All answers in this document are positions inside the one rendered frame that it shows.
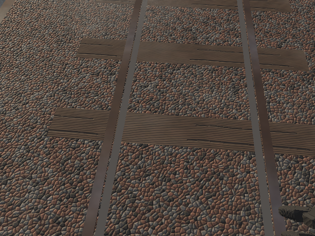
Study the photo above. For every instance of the right robot hand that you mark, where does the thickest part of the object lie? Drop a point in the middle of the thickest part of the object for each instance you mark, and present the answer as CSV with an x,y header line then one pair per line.
x,y
305,214

